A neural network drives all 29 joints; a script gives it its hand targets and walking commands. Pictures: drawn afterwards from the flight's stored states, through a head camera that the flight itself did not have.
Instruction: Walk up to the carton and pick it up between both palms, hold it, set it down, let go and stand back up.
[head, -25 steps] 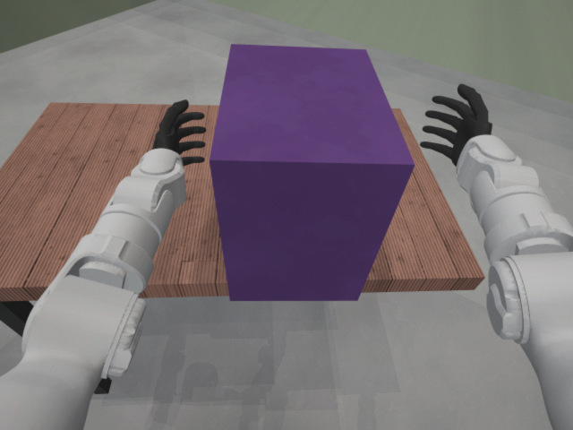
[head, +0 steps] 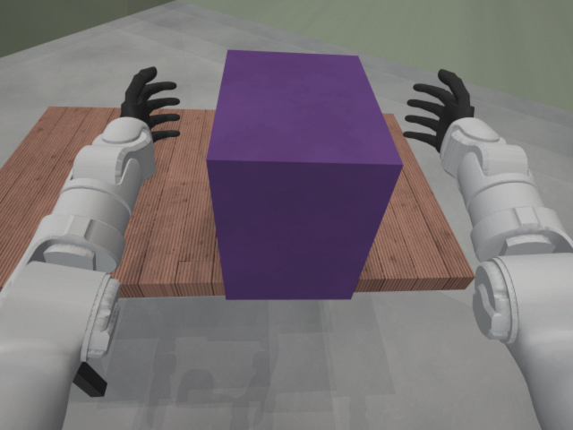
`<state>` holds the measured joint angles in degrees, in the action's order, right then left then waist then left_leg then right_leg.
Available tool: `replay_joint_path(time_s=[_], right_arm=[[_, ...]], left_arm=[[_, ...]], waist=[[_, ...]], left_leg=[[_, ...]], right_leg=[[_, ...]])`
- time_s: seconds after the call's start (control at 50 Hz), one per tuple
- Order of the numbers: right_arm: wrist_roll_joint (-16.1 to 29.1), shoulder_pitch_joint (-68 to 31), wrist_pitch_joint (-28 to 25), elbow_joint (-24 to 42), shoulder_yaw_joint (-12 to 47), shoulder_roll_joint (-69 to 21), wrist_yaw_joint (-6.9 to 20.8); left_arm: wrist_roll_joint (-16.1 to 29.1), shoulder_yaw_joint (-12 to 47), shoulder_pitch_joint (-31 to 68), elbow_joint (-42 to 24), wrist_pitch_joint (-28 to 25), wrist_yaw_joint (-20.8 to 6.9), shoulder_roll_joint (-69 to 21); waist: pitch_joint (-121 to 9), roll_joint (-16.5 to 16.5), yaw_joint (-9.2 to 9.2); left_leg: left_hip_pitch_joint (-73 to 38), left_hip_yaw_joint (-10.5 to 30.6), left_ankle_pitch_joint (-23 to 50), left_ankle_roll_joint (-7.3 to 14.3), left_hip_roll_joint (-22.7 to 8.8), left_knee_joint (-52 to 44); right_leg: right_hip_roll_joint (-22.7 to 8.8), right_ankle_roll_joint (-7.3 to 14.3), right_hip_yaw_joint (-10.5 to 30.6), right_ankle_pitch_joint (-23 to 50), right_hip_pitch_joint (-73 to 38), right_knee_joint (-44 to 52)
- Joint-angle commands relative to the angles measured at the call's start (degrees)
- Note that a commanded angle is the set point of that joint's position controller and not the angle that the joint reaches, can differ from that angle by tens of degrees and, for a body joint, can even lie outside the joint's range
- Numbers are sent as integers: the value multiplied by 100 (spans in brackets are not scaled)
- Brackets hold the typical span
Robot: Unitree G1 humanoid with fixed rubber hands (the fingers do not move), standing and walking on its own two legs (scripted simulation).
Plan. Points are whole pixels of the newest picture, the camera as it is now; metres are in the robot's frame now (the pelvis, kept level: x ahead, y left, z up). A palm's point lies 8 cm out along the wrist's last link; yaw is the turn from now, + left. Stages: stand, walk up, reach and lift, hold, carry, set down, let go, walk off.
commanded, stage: set down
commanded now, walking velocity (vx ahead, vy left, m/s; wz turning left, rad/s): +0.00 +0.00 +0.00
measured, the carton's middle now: (291, 178) +0.51 -0.03 +0.09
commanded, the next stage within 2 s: none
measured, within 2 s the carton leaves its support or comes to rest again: neither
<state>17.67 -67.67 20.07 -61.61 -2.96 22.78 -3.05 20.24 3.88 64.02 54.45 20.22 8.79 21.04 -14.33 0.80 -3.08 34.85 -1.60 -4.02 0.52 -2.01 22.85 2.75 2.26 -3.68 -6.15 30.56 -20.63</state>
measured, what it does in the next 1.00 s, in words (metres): stands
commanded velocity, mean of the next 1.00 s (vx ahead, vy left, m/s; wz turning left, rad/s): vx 0.00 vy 0.00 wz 0.00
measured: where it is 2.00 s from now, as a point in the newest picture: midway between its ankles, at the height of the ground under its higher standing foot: outside the picture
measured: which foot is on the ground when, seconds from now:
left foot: down 0.00-1.00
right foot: down 0.00-1.00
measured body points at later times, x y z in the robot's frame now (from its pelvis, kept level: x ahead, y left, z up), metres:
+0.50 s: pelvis +0.02 +0.00 +0.01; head +0.04 +0.02 +0.46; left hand +0.46 +0.17 +0.15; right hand +0.45 -0.23 +0.18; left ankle +0.06 +0.11 -0.74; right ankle +0.03 -0.09 -0.74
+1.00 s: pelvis +0.03 -0.01 +0.01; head +0.05 +0.00 +0.46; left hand +0.40 +0.18 +0.08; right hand +0.40 -0.24 +0.10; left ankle +0.06 +0.11 -0.74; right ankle +0.03 -0.09 -0.74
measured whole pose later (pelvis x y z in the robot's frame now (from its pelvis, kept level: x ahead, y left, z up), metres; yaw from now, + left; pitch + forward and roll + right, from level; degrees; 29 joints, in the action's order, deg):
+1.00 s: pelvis +0.03 -0.01 +0.01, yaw -1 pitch +5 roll +0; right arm 14.8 -24.5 9.1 -26.9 -4.0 14.7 -3.8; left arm 9.8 -5.1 19.7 17.9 16.2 5.1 10.8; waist -3.0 -0.8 -1.6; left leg 17.5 -2.7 -6.2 -0.2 -1.9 18.6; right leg 2.9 2.9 -2.3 -8.8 14.3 -17.8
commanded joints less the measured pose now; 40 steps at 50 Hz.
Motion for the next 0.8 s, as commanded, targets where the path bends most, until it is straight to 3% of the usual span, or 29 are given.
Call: replay_joint_path(time_s=[0.0, 0.14, 0.32, 0.5, 0.78], right_arm=[[-39, -3087, -238, 1452, -277, 1174, -53], [-124, -2630, -197, 1664, -491, 1060, -72], [-53, -1811, -277, 2360, -494, 981, -119], [-73, -571, -347, 3134, -490, 708, -155], [-275, 1145, -1074, 4455, -508, 345, -125]], left_arm=[[-99, -240, 3124, -1500, -196, -98, 814], [-226, -329, 2651, -1885, -126, -154, 695], [-666, -742, 1697, -3141, 103, -130, 453], [-985, -1039, 418, -3953, 368, -247, 113], [-1037, -1128, -1272, -4762, -356, -407, -136]], waist=[[-3561, 100, -185], [-3074, 194, -205], [-3341, 306, -67], [-2423, 164, -9], [-1916, -47, 64]], left_leg=[[-2814, 369, 504, 83, -36, 79], [-2890, 398, 167, 77, -56, 27], [-3400, 374, 1124, 28, 9, 145], [-3357, 312, 924, 101, 35, -80], [-3123, 211, 770, 213, 89, -327]], right_leg=[[-179, -328, 243, 1414, -1356, 126], [-170, -217, 211, 961, -1254, 206], [-19, -144, 263, 2044, -1757, 136], [-40, -151, 337, 2022, -2192, 260], [-118, -236, 445, 2285, -2762, 154]])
